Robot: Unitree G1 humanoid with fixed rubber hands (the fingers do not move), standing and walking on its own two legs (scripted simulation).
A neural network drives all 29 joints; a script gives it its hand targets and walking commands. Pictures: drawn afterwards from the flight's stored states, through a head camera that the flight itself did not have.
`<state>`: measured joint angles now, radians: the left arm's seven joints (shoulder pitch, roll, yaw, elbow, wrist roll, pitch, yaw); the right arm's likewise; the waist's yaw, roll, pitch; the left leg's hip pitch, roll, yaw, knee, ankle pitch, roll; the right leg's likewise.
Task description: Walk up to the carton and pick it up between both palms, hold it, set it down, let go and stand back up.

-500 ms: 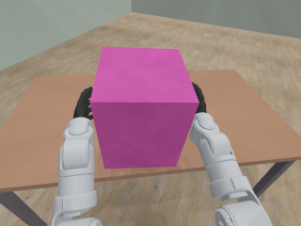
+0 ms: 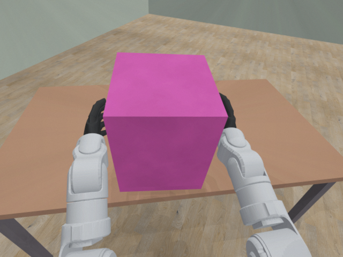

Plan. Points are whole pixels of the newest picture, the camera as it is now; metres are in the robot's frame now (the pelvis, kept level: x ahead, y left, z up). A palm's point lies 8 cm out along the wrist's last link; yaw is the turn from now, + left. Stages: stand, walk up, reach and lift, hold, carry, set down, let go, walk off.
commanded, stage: hold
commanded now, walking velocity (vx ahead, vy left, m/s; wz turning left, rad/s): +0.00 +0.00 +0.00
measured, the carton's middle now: (161, 124) +0.38 +0.01 +0.15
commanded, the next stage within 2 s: none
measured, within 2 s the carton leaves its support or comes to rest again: neither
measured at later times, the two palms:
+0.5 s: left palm (96, 133) +0.35 +0.15 +0.16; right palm (225, 127) +0.35 -0.14 +0.16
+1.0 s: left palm (95, 133) +0.35 +0.15 +0.16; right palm (224, 128) +0.35 -0.14 +0.16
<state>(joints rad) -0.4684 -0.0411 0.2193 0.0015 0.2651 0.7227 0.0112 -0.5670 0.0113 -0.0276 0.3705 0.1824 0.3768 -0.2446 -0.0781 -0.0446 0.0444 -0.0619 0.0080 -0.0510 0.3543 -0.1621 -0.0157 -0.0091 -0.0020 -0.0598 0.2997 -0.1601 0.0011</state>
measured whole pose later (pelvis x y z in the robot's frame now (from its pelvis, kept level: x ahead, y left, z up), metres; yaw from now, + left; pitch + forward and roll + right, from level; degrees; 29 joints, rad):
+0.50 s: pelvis +0.00 +0.00 +0.00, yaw +0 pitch -7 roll -1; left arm -0.50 -0.04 0.23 0.06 0.27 0.70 0.01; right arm -0.59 0.02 -0.05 0.42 0.16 0.36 -0.24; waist -0.07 -0.04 0.05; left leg -0.06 0.01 -0.05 0.35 -0.16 -0.01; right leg -0.01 0.00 -0.06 0.30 -0.16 0.00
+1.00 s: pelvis +0.00 +0.00 +0.00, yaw +0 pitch -8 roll -1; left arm -0.48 -0.04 0.22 0.03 0.27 0.72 0.01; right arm -0.58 0.01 -0.03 0.39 0.18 0.37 -0.24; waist -0.07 -0.04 0.06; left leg -0.05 0.01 -0.05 0.35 -0.16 -0.01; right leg 0.00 0.00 -0.06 0.30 -0.16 0.00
